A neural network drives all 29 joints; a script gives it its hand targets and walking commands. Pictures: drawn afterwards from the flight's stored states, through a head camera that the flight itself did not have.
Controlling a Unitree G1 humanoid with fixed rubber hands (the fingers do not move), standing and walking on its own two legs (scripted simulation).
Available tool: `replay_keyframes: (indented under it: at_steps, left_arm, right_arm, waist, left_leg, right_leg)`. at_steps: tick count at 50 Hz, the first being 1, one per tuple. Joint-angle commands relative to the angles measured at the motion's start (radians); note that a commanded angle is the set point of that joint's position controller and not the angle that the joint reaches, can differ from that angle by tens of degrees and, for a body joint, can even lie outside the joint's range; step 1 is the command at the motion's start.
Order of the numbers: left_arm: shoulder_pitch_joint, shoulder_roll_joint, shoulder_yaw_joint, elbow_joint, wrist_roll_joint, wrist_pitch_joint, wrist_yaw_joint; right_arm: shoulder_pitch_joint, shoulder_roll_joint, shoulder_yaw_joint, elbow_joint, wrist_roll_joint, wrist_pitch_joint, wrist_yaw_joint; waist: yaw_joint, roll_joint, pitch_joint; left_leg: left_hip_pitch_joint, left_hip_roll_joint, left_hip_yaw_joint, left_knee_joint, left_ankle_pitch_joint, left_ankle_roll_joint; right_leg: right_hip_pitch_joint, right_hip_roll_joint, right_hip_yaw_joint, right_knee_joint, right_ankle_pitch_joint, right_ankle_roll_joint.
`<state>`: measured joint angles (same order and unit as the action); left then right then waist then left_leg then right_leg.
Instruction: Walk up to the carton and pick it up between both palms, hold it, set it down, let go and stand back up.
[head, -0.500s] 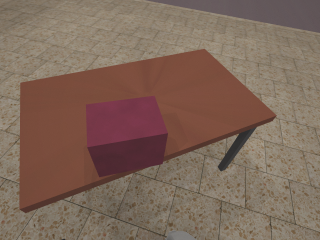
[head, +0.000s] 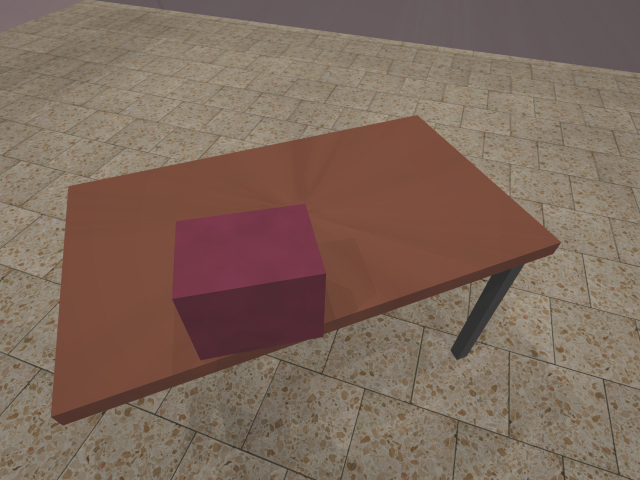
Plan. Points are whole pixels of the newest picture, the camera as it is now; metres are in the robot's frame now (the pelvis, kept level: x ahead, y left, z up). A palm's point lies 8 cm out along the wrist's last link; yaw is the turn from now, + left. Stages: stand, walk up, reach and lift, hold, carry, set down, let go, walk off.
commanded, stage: walk up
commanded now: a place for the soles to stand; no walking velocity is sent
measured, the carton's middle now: (253, 281) +0.47 +0.10 -0.08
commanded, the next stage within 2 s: none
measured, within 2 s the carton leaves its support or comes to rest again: neither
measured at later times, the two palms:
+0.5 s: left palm out of the picture +0.03 +0.25 -0.14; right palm out of the picture +0.03 -0.24 -0.14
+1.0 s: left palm out of the picture -0.03 +0.26 -0.15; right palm out of the picture +0.07 -0.24 -0.14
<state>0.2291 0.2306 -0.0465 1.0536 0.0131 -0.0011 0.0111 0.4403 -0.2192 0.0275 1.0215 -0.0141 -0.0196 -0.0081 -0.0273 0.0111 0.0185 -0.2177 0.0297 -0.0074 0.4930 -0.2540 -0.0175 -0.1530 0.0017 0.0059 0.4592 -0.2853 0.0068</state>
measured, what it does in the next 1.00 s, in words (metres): stands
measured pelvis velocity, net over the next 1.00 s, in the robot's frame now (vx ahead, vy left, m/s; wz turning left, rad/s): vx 0.01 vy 0.00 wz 0.22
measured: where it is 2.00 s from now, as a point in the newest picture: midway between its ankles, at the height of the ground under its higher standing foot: outside the picture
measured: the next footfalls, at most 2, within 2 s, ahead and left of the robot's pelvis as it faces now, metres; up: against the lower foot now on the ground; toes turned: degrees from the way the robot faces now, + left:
none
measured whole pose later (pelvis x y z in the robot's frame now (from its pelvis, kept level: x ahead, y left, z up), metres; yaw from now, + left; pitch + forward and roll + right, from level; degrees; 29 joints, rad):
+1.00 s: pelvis +0.01 +0.00 -0.01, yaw +13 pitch +0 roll -2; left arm 0.24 0.28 -0.04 1.05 0.02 0.03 0.02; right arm 0.34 -0.23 0.04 0.97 -0.01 -0.01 -0.04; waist 0.00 0.01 0.04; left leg -0.33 -0.05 -0.21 0.65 -0.30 -0.02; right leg -0.13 -0.05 -0.20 0.53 -0.37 0.01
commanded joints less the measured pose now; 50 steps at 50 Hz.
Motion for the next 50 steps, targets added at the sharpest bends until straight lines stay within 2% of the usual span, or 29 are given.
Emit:
replay_keyframes:
  at_steps: [1,7,13,25,40,50]
  left_arm:
    - [0.001,0.118,0.019,-0.039,0.002,-0.018,0.008]
    - [0.010,0.125,0.014,-0.030,0.004,-0.015,0.013]
    - [0.015,0.131,0.013,-0.023,0.004,-0.011,0.016]
    - [0.018,0.143,0.019,-0.021,0.004,-0.001,0.015]
    - [0.035,0.161,0.027,-0.032,0.009,0.017,0.015]
    - [0.059,0.174,0.033,-0.043,0.011,0.025,0.014]
  right_arm:
    - [0.060,-0.121,-0.022,-0.022,0.001,-0.015,-0.012]
    - [0.050,-0.118,-0.018,-0.016,0.002,-0.013,-0.015]
    - [0.027,-0.121,-0.016,-0.018,0.003,-0.011,-0.018]
    - [-0.019,-0.129,-0.013,-0.031,0.004,-0.010,-0.025]
    - [-0.030,-0.146,-0.016,-0.064,0.005,-0.007,-0.033]
    - [-0.031,-0.155,-0.019,-0.095,0.004,-0.004,-0.036]
  waist:
    - [0.012,-0.001,0.053]
    - [0.013,0.022,0.028]
    - [0.013,0.017,0.030]
    - [0.016,0.005,0.034]
    - [0.024,0.031,0.034]
    - [0.027,0.034,0.027]
  left_leg:
    - [-0.033,0.051,-0.085,-0.071,0.111,0.064]
    - [-0.021,0.054,-0.100,-0.041,0.230,0.068]
    - [-0.032,0.047,-0.112,-0.018,0.269,0.068]
    - [-0.078,0.024,-0.147,0.016,0.263,0.061]
    - [-0.150,-0.004,-0.219,0.052,0.232,0.064]
    - [-0.192,-0.024,-0.243,0.083,0.235,0.068]
  right_leg:
    - [-0.031,-0.069,0.068,-0.084,0.066,-0.053]
    - [-0.005,-0.074,0.035,-0.058,0.135,-0.048]
    - [0.009,-0.082,0.015,-0.057,0.152,-0.048]
    - [0.037,-0.098,-0.028,-0.067,0.111,-0.054]
    - [0.045,-0.113,-0.097,-0.041,-0.010,-0.061]
    - [0.069,-0.127,-0.120,-0.022,-0.017,-0.069]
